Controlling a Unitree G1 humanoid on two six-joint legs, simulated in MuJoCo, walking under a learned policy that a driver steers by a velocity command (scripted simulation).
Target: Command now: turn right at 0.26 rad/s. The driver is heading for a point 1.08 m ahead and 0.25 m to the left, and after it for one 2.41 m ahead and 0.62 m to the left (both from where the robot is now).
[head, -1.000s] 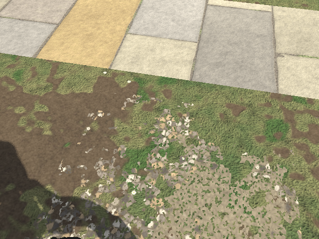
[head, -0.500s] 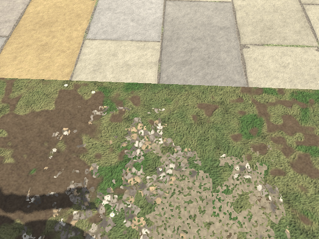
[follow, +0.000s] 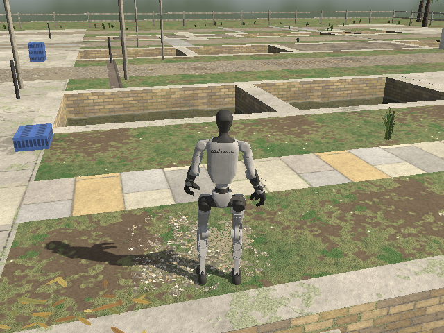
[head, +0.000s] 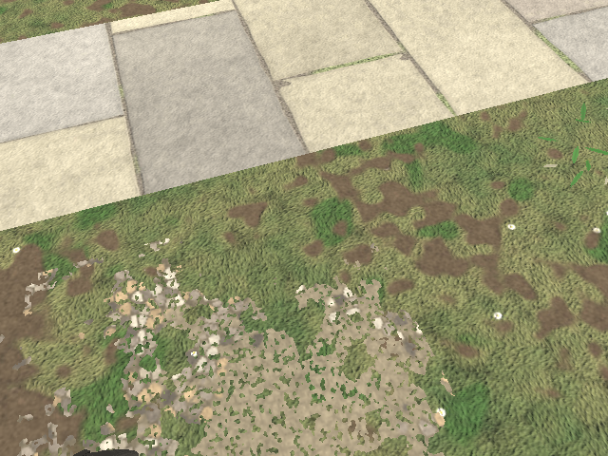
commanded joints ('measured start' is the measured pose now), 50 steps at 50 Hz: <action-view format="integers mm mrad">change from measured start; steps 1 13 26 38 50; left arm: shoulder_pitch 96 103 19 -241 61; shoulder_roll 157 162 124 51 81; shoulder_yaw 38 43 36 1 29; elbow -51 34 14 -35 94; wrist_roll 43 -7 -11 -29 10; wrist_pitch -34 -71 -125 -137 -149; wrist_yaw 4 21 -10 -50 -15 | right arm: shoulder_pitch -91 -72 139 263 151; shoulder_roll -115 -59 -106 -139 -86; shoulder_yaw -20 -7 -13 -14 -15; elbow -97 -60 -24 66 -2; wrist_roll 15 22 9 37 44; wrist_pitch -19 -64 -108 -78 -64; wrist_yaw -2 20 37 25 23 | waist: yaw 99 90 13 -49 47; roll -231 -172 66 59 -153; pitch -151 -18 64 98 -55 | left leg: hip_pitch -260 -174 363 362 -256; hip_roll -23 -55 172 118 32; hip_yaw -106 -83 -497 -214 -206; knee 333 16 -578 -562 514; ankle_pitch -168 64 -55 477 174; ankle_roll -36 39 275 233 70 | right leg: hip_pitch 253 155 -618 -336 195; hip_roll -347 -259 -120 -53 -285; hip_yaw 359 348 83 -4 234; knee -197 -376 548 -1 -382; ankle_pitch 553 -199 34 317 93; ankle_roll -289 -216 -7 12 -171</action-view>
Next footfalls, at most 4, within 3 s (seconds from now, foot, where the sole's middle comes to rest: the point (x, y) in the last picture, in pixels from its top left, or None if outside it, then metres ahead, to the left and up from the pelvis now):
0.40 left None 0.08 0.12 -0.76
0.86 right None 0.41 -0.13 -0.76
1.38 left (243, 379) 0.66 0.17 -0.76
1.88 right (265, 256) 1.01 0.11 -0.76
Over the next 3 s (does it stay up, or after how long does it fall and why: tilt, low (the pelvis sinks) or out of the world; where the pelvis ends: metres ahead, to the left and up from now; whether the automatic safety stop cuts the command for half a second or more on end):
stays up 0.95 0.15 0.02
